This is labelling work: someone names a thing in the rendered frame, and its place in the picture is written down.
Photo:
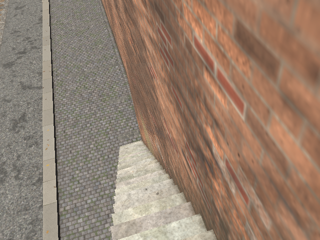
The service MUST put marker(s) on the stairs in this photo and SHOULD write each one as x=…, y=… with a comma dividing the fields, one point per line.
x=148, y=205

